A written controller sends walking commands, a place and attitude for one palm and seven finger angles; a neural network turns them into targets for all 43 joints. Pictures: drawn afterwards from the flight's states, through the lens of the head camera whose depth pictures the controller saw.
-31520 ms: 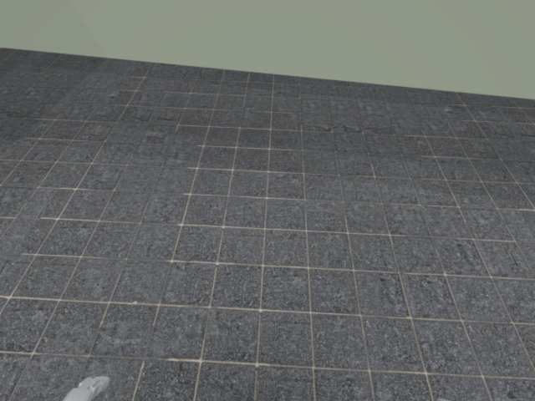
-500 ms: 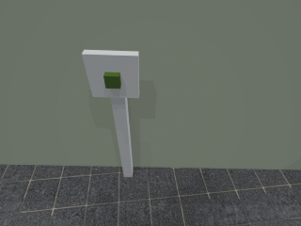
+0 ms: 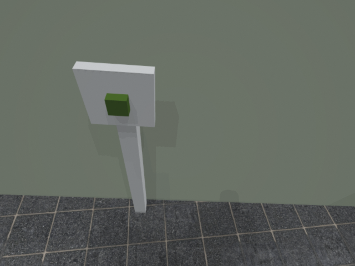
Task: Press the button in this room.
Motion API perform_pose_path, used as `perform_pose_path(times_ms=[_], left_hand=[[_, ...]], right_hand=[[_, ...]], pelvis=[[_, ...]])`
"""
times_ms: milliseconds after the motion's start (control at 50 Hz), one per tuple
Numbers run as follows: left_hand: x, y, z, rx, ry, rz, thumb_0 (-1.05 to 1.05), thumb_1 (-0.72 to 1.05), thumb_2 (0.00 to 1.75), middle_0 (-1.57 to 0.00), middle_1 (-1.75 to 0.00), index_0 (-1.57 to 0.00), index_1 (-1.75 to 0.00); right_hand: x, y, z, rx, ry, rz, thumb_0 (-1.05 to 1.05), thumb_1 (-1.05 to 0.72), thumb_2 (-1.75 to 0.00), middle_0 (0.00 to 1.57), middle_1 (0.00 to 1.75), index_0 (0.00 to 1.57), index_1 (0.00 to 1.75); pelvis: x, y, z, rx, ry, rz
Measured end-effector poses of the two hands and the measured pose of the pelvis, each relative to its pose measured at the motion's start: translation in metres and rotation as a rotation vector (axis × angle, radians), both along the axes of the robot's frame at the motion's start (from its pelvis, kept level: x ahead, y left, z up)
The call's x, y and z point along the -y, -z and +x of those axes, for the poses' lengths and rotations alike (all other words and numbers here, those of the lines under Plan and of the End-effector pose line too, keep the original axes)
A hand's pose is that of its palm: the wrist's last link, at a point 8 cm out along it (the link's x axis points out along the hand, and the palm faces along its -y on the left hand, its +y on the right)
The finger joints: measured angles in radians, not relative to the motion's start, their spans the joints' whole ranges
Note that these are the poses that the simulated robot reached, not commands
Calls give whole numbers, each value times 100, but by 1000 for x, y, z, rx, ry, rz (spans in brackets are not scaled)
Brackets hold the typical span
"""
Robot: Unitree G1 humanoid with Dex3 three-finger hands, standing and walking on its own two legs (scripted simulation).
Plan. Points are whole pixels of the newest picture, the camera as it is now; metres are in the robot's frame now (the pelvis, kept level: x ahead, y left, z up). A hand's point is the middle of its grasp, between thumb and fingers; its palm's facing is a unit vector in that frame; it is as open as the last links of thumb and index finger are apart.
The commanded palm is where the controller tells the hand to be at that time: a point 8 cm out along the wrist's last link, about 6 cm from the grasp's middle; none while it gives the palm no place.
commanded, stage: come to a stop and stand still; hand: left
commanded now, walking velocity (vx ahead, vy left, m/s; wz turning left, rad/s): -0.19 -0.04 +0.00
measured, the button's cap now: (118, 104) +0.46 +0.19 +0.10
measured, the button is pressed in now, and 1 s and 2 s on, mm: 0 0 0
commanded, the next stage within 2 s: look again from close up in 0.72 s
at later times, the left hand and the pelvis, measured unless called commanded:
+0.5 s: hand out of the picture +0.03 +0.17 -0.18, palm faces +0.07 -0.98 -0.18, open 7.3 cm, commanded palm none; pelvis -0.03 -0.01 +0.00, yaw +1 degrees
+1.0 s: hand out of the picture -0.05 +0.14 -0.17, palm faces +0.04 -0.99 -0.17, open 7.4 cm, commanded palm none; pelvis -0.03 -0.02 +0.00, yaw +1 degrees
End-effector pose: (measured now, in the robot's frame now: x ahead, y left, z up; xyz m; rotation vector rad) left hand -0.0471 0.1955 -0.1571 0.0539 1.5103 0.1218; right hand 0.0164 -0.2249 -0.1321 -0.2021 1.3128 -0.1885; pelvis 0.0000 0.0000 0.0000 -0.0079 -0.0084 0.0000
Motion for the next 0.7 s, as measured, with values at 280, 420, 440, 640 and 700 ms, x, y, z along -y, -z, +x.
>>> perform_pose_path(times_ms=[280,420,440,640,700], left_hand=[[-14,-15,85,220,59,147,1,92,90,-19,-30,-20,-30],[-17,-10,76,269,35,103,0,92,90,-20,-30,-20,-30],[-19,-6,74,270,28,95,0,92,90,-20,-30,-20,-30],[-28,-15,39,196,17,71,0,93,90,-19,-30,-20,-30],[-23,-16,27,152,25,72,0,93,90,-19,-30,-19,-30]], right_hand=[[33,19,10,-32,23,50,1,-92,-89,20,30,20,30],[22,8,9,20,-11,39,0,-91,-89,20,30,20,30],[18,8,7,32,-13,34,0,-91,-89,20,30,20,30],[-2,-3,-36,-32,-12,42,1,-93,-89,20,30,20,30],[-3,1,-48,-60,7,62,1,-92,-89,20,30,20,30]], pelvis=[[29,6,-5,-10,-23,19],[16,5,-22,3,-28,10],[13,7,-23,7,-28,5],[3,-7,-27,-8,-22,6],[6,-7,-26,-17,-17,17]])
